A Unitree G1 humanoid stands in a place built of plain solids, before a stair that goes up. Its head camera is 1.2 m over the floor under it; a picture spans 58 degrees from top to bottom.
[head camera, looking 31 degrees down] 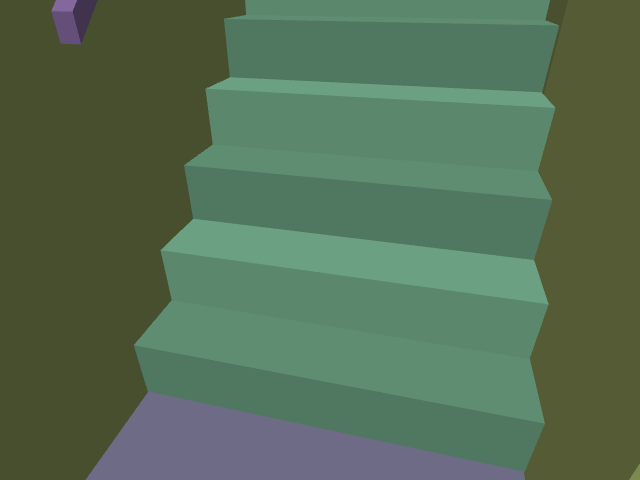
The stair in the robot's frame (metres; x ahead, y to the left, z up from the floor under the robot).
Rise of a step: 0.21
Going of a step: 0.23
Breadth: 1.20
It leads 14 degrees to the right of straight ahead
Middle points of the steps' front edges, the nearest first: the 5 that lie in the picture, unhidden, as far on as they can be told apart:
0.86 0.00 0.22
1.08 -0.05 0.43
1.30 -0.10 0.64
1.52 -0.16 0.86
1.74 -0.21 1.07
